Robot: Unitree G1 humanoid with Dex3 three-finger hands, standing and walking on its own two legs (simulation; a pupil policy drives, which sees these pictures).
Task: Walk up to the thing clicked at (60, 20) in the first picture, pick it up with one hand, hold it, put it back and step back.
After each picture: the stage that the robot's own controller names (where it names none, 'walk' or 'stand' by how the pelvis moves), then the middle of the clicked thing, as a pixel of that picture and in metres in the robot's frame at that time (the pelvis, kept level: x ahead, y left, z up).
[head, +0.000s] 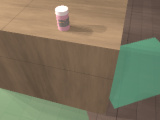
stand; (62, 18) +0.76 +0.14 +0.04
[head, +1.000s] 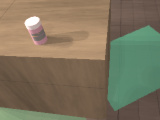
walk; (36, 31) +0.62 +0.27 +0.05
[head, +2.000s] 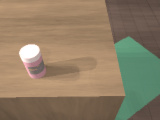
stand; (33, 62) +0.42 +0.21 +0.06
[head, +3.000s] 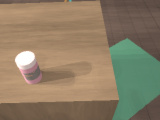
stand; (29, 68) +0.41 +0.23 +0.04
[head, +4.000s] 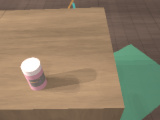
stand; (34, 74) +0.39 +0.21 +0.03
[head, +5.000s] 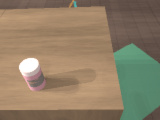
stand; (33, 75) +0.39 +0.22 +0.03
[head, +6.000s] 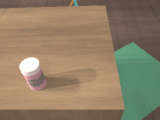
stand; (33, 74) +0.39 +0.22 +0.03
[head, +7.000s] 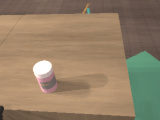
rise first; (46, 77) +0.38 +0.19 +0.04
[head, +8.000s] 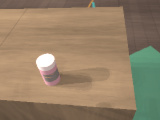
go down; (49, 70) +0.40 +0.19 +0.04
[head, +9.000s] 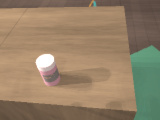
go down; (48, 70) +0.40 +0.20 +0.04
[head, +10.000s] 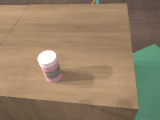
go down; (50, 67) +0.41 +0.19 +0.04
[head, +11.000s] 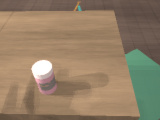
go down; (45, 78) +0.38 +0.17 +0.05
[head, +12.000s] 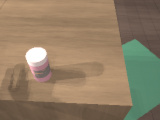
close in; (39, 65) +0.41 +0.18 +0.05
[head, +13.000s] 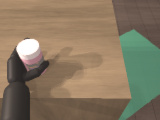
close; (33, 58) +0.41 +0.19 +0.08
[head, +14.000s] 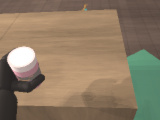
lift; (27, 69) +0.31 +0.19 +0.18
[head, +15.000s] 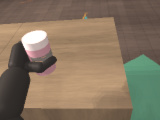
lift; (40, 53) +0.34 +0.15 +0.22
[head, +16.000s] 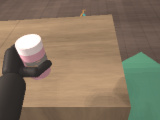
hold; (34, 57) +0.33 +0.16 +0.21
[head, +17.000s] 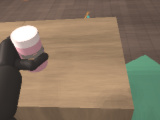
hold; (31, 50) +0.33 +0.17 +0.24
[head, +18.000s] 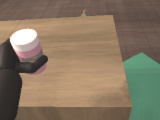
crouch; (30, 53) +0.33 +0.17 +0.23
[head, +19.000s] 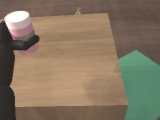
lower; (23, 33) +0.41 +0.20 +0.24
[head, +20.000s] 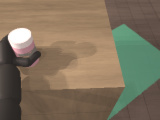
lower; (25, 48) +0.44 +0.19 +0.09
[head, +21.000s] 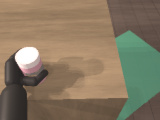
lower; (32, 66) +0.38 +0.18 +0.08
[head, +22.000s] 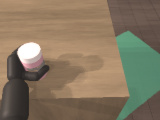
lower; (33, 62) +0.40 +0.17 +0.08
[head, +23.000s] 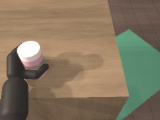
lower; (33, 60) +0.40 +0.18 +0.08
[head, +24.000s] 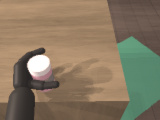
withdraw; (42, 74) +0.36 +0.16 +0.07
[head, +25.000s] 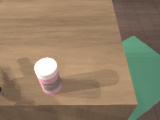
sink last; (49, 77) +0.35 +0.14 +0.07
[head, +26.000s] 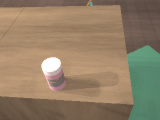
stand; (54, 74) +0.38 +0.16 +0.05
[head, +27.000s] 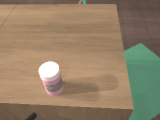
stand; (52, 79) +0.36 +0.15 +0.04
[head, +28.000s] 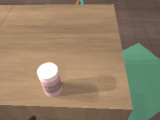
stand; (50, 80) +0.35 +0.15 +0.04
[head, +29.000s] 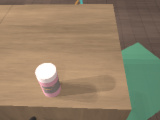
stand; (49, 80) +0.35 +0.16 +0.04
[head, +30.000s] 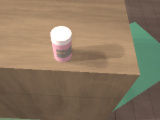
walk; (62, 45) +0.46 +0.09 +0.06
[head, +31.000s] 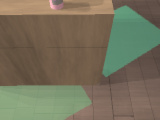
walk; out of the picture +0.77 +0.18 +0.07
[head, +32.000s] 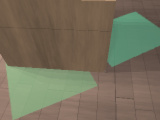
stand; out of the picture +1.07 +0.13 +0.06
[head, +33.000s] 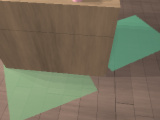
stand; out of the picture +1.03 +0.09 +0.04
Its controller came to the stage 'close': yes
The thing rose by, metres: 0.21
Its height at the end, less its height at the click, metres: +0.00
